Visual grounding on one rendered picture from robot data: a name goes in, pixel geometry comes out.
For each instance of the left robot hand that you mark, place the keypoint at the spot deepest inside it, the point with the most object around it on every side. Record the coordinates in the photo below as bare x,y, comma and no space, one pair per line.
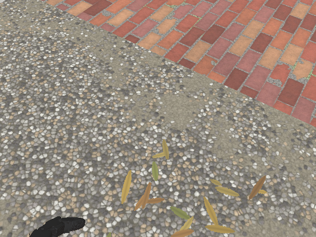
57,226

